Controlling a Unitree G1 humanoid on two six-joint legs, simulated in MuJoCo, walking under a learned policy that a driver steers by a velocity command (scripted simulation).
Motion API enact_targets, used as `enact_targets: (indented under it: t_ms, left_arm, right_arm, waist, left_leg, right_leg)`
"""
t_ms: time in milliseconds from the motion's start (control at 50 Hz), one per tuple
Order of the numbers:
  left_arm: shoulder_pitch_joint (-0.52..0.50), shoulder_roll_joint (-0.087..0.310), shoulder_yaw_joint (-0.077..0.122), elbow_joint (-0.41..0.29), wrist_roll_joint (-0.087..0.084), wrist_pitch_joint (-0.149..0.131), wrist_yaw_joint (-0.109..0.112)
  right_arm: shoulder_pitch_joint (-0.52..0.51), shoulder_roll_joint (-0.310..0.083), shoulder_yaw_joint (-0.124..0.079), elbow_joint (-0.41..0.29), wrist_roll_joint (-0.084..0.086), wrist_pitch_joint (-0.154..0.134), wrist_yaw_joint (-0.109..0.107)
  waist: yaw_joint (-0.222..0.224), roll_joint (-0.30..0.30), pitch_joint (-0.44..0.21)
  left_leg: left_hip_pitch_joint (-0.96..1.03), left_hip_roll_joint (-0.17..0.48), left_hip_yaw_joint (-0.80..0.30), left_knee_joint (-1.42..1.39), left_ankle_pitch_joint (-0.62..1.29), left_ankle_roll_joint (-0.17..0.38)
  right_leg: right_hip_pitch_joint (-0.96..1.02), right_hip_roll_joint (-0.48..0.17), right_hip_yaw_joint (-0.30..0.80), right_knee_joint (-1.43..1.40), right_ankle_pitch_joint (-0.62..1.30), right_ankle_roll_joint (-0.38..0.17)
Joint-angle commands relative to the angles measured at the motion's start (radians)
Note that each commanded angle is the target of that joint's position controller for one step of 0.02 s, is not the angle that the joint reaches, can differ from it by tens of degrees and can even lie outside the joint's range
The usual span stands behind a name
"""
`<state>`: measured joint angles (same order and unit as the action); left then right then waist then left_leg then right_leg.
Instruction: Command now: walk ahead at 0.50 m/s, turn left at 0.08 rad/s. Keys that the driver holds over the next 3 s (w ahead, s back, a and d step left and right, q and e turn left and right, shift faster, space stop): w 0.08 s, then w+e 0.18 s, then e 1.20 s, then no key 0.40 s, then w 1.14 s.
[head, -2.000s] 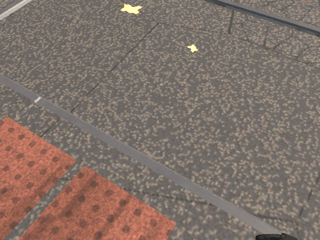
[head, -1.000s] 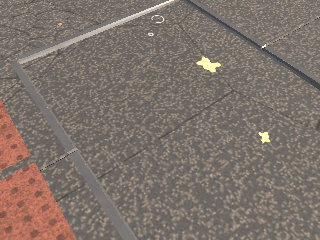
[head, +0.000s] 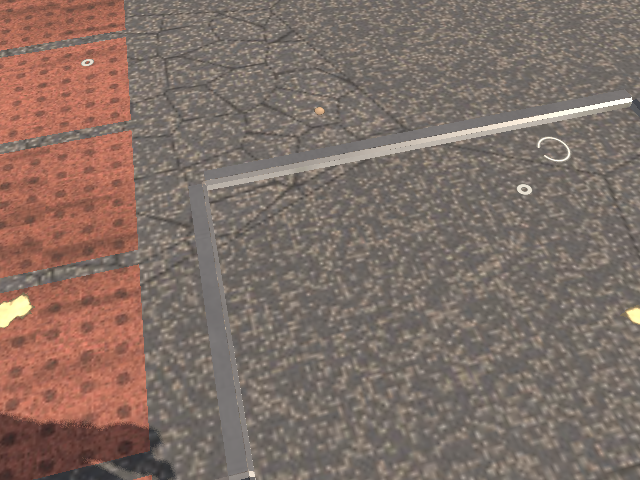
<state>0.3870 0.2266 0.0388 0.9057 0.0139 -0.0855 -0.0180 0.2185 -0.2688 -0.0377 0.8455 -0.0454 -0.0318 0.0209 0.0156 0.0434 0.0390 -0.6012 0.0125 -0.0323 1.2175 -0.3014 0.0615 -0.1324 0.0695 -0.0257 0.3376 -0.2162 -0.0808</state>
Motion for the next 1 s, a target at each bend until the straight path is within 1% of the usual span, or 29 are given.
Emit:
enact_targets:
  t_ms: [20,100,160,220,240,260,280,300,320,340,360,380,420,460,500,560,620,760,780,800,820,840,860,880,900,920,940,960,1000]
  left_arm:
    - [0.053,0.107,0.016,-0.018,-0.005,-0.017,0.0]
    - [0.118,0.098,0.009,0.022,-0.011,-0.016,0.008]
    - [0.14,0.127,0.015,0.041,-0.009,-0.01,0.017]
    - [0.118,0.136,0.013,0.044,-0.003,-0.003,0.023]
    - [0.112,0.149,0.017,0.045,-0.002,-0.002,0.025]
    - [0.097,0.156,0.02,0.044,-0.006,0.0,0.023]
    - [0.12,0.12,0.015,0.03,-0.036,0.002,0.014]
    - [0.102,0.095,0.007,-0.005,-0.037,0.004,0.018]
    - [0.157,0.058,0.015,-0.017,-0.016,0.014,0.04]
    - [0.21,0.066,0.026,-0.011,-0.026,0.031,0.051]
    - [0.138,0.08,0.028,-0.008,-0.007,0.05,0.048]
    - [0.092,0.079,0.034,-0.021,0.0,0.061,0.033]
    - [0.076,0.08,0.046,-0.028,0.016,0.093,0.012]
    - [0.076,0.056,0.046,-0.036,0.014,0.113,0.005]
    - [0.034,0.054,0.048,-0.058,0.014,0.123,0.005]
    - [-0.059,0.051,0.043,-0.101,0.017,0.135,-0.005]
    - [-0.14,0.038,0.03,-0.141,0.016,0.139,-0.019]
    - [-0.221,0.068,0.036,-0.218,0.007,0.133,-0.022]
    - [-0.196,0.065,0.036,-0.218,0.009,0.121,-0.019]
    - [-0.147,0.101,0.046,-0.202,0.018,0.105,-0.01]
    - [-0.118,0.24,0.078,-0.216,0.027,0.093,0.004]
    - [-0.031,0.3,0.102,-0.195,0.0,0.101,0.006]
    - [0.015,0.26,0.094,-0.178,-0.009,0.104,0.011]
    - [-0.018,0.222,0.084,-0.172,-0.005,0.109,0.023]
    - [-0.126,0.192,0.072,-0.192,-0.003,0.122,0.032]
    - [-0.198,0.162,0.063,-0.217,-0.01,0.128,0.036]
    - [-0.226,0.144,0.056,-0.229,-0.008,0.129,0.033]
    - [-0.218,0.15,0.056,-0.231,-0.01,0.125,0.028]
    - [-0.195,0.175,0.064,-0.224,-0.008,0.114,0.02]
  right_arm:
    - [-0.041,-0.026,0.008,-0.076,-0.005,0.0,0.01]
    - [-0.221,0.008,0.036,-0.141,0.003,-0.007,0.016]
    - [-0.296,0.001,0.043,-0.169,0.014,-0.012,0.015]
    - [-0.244,-0.034,0.029,-0.15,0.022,-0.029,0.004]
    - [-0.178,-0.051,0.02,-0.126,0.02,-0.037,-0.004]
    - [-0.048,-0.075,0.008,-0.083,0.015,-0.049,-0.012]
    - [0.027,-0.105,-0.006,-0.052,0.001,-0.064,-0.025]
    - [0.155,-0.161,-0.023,-0.05,-0.029,-0.068,-0.033]
    - [0.18,-0.177,-0.021,-0.068,-0.021,-0.061,-0.021]
    - [0.138,-0.182,-0.033,-0.074,0.019,-0.042,-0.023]
    - [0.047,-0.098,-0.017,-0.093,0.036,-0.039,-0.029]
    - [-0.016,-0.045,-0.002,-0.093,0.041,-0.039,-0.032]
    - [-0.018,-0.029,0.002,-0.078,0.035,-0.045,-0.039]
    - [-0.005,-0.044,-0.006,-0.067,0.03,-0.055,-0.045]
    - [0.002,-0.06,-0.012,-0.063,0.027,-0.058,-0.05]
    - [0.024,-0.063,-0.015,-0.053,0.027,-0.043,-0.057]
    - [0.044,-0.084,-0.022,-0.049,0.026,-0.028,-0.056]
    - [0.091,-0.147,-0.054,-0.043,0.021,0.022,-0.048]
    - [0.091,-0.153,-0.059,-0.038,0.022,0.031,-0.051]
    - [0.131,-0.138,-0.059,-0.027,0.017,0.039,-0.049]
    - [0.14,-0.064,-0.04,-0.078,0.023,0.041,-0.041]
    - [0.032,-0.071,-0.036,-0.128,0.025,0.057,-0.049]
    - [-0.005,-0.082,-0.038,-0.131,0.021,0.069,-0.049]
    - [-0.024,-0.06,-0.034,-0.134,0.029,0.069,-0.048]
    - [0.005,-0.061,-0.035,-0.12,0.036,0.063,-0.049]
    - [0.021,-0.087,-0.043,-0.115,0.021,0.061,-0.049]
    - [0.038,-0.1,-0.048,-0.103,0.008,0.062,-0.046]
    - [0.045,-0.095,-0.049,-0.104,0.005,0.066,-0.044]
    - [0.038,-0.07,-0.043,-0.11,0.015,0.071,-0.042]
  waist:
    - [-0.018,-0.127,-0.006]
    - [0.018,-0.113,0.03]
    - [0.031,-0.122,0.048]
    - [-0.006,-0.125,0.018]
    - [-0.032,-0.134,-0.019]
    - [-0.09,-0.117,-0.079]
    - [-0.096,-0.07,-0.142]
    - [-0.146,0.023,-0.249]
    - [-0.079,0.098,-0.322]
    - [-0.057,0.089,-0.353]
    - [-0.038,0.011,-0.21]
    - [-0.016,0.053,-0.09]
    - [0.019,0.076,-0.039]
    - [0.043,0.051,-0.06]
    - [0.048,0.045,-0.074]
    - [0.03,0.065,-0.065]
    - [0.002,0.071,-0.07]
    - [-0.049,0.092,-0.068]
    - [-0.026,0.059,-0.075]
    - [-0.008,-0.045,-0.108]
    - [-0.012,-0.313,-0.133]
    - [0.065,-0.313,-0.13]
    - [0.071,-0.181,-0.119]
    - [0.051,-0.186,-0.083]
    - [-0.003,-0.161,-0.048]
    - [-0.027,-0.174,-0.041]
    - [-0.038,-0.151,-0.056]
    - [-0.041,-0.118,-0.075]
    - [-0.037,-0.092,-0.084]
  left_leg:
    - [-0.132,0.053,0.055,-0.046,0.086,-0.013]
    - [-0.113,0.062,0.087,-0.304,0.224,-0.02]
    - [-0.042,0.032,0.089,-0.484,0.241,-0.018]
    - [0.114,-0.015,0.086,-0.606,0.224,-0.001]
    - [0.213,-0.047,0.092,-0.639,0.187,0.006]
    - [0.375,-0.065,0.096,-0.719,0.204,0.025]
    - [0.599,-0.012,0.034,-0.752,0.283,0.046]
    - [0.813,0.245,-0.206,-0.737,0.43,0.087]
    - [0.856,0.454,-0.392,-0.658,0.895,0.116]
    - [0.796,0.488,-0.459,-0.753,0.828,0.211]
    - [0.65,0.423,-0.347,-0.825,0.626,0.198]
    - [0.504,0.351,-0.225,-0.892,0.57,0.166]
    - [0.365,0.301,-0.087,-0.935,0.63,0.146]
    - [0.331,0.288,-0.008,-0.942,0.699,0.147]
    - [0.347,0.29,0.043,-0.944,0.7,0.151]
    - [0.388,0.277,0.11,-0.944,0.621,0.14]
    - [0.392,0.28,0.167,-0.919,0.575,0.131]
    - [0.459,0.352,0.161,-0.782,0.406,0.098]
    - [0.439,0.338,0.185,-0.714,0.352,0.061]
    - [0.386,0.29,0.224,-0.576,0.252,0.005]
    - [0.14,0.16,0.302,-0.294,-0.079,-0.076]
    - [-0.01,0.014,0.169,-0.119,-0.395,-0.105]
    - [-0.031,0.036,0.074,-0.036,-0.368,-0.113]
    - [-0.026,0.042,0.04,-0.037,-0.299,-0.112]
    - [-0.021,0.062,0.013,-0.084,-0.191,-0.101]
    - [-0.004,0.052,0.016,-0.104,-0.134,-0.093]
    - [0.02,0.029,0.027,-0.088,-0.097,-0.088]
    - [0.032,0.018,0.022,-0.09,-0.082,-0.086]
    - [0.043,0.012,0.014,-0.149,-0.064,-0.089]
  right_leg:
    - [0.057,-0.258,0.175,-0.15,0.569,-0.115]
    - [0.077,-0.229,0.129,-0.178,0.588,-0.088]
    - [0.13,-0.252,0.156,-0.186,0.6,-0.093]
    - [0.174,-0.253,0.158,-0.069,0.771,-0.075]
    - [0.18,-0.249,0.164,0.018,0.865,-0.064]
    - [0.152,-0.223,0.153,0.173,0.873,-0.05]
    - [-0.019,-0.157,0.134,0.344,0.682,-0.016]
    - [-0.21,-0.089,0.093,0.625,0.201,0.0]
    - [-0.304,-0.016,0.085,0.897,-0.413,-0.003]
    - [-0.391,-0.006,0.099,1.006,-0.353,0.014]
    - [-0.426,-0.071,0.083,0.988,-0.277,0.027]
    - [-0.408,-0.092,0.068,0.94,-0.234,0.039]
    - [-0.333,-0.115,0.061,0.9,-0.198,0.061]
    - [-0.306,-0.104,0.047,0.889,-0.151,0.069]
    - [-0.341,-0.107,0.042,0.849,-0.102,0.072]
    - [-0.385,-0.122,0.021,0.703,-0.028,0.078]
    - [-0.326,-0.116,-0.02,0.544,0.02,0.072]
    - [-0.237,-0.08,-0.077,0.307,-0.169,0.029]
    - [-0.166,-0.069,-0.077,0.19,-0.09,0.018]
    - [-0.052,-0.092,0.005,0.064,0.024,0.0]
    - [0.1,-0.36,0.37,-0.005,0.321,-0.088]
    - [0.091,-0.488,0.532,-0.003,0.606,-0.257]
    - [0.102,-0.452,0.469,0.016,0.657,-0.283]
    - [0.033,-0.399,0.418,0.009,0.558,-0.264]
    - [-0.014,-0.334,0.329,-0.026,0.399,-0.213]
    - [-0.044,-0.3,0.303,-0.039,0.347,-0.191]
    - [-0.059,-0.276,0.285,-0.038,0.372,-0.187]
    - [-0.059,-0.273,0.285,-0.033,0.392,-0.19]
    - [-0.052,-0.261,0.292,-0.028,0.378,-0.184]
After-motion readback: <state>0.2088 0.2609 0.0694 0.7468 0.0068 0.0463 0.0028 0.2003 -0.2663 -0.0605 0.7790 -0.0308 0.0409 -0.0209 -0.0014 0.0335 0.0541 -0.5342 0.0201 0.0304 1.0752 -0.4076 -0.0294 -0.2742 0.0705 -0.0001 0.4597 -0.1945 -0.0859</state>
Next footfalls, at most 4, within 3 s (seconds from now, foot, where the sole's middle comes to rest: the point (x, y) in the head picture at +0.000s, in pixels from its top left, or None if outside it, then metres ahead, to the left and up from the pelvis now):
0.26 left None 0.32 0.11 -0.78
0.80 right None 0.29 -0.09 -0.78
1.22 left None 0.38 0.08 -0.78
1.68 right None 0.20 -0.05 -0.78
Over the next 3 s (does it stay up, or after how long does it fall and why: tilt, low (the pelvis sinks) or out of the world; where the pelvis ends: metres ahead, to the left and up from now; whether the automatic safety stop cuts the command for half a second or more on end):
stays up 0.54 -0.29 -0.01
